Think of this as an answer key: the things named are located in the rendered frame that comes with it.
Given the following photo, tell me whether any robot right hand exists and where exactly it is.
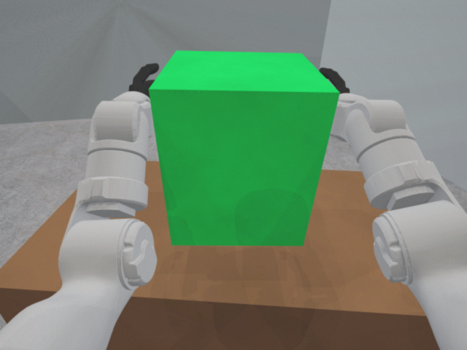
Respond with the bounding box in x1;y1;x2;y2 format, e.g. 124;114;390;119
319;68;350;94

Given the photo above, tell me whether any right robot upper arm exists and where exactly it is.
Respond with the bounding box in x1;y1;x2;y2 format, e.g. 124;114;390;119
372;200;467;350

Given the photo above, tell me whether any left robot upper arm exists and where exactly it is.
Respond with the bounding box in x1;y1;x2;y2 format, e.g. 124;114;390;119
0;218;157;350

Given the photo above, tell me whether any pedestal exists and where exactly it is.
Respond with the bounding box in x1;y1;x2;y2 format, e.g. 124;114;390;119
0;161;440;350

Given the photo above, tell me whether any carton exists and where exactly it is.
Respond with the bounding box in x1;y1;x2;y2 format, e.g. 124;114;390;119
149;50;340;246

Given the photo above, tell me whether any right robot forearm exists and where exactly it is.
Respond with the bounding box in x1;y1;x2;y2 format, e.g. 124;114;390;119
330;93;467;219

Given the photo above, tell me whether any left robot forearm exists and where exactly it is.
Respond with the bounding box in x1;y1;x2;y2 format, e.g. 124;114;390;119
58;91;154;280

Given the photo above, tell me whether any robot left hand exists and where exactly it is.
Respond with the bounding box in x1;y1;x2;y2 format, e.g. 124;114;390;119
128;63;159;124

